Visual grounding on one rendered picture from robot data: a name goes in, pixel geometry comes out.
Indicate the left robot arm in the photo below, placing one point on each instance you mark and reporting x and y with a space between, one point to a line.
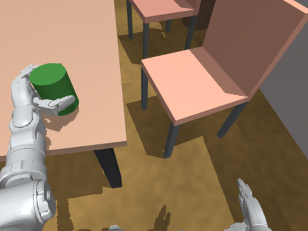
26 200

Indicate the left robot hand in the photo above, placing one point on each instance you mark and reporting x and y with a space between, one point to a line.
24 94

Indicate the table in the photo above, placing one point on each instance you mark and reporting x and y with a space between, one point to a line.
82 36

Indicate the chair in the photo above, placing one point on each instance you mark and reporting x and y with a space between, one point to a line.
244 41
160 10

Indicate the mug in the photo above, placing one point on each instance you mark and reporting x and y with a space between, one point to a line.
51 81

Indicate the right robot hand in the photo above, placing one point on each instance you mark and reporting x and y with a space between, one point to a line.
250 208

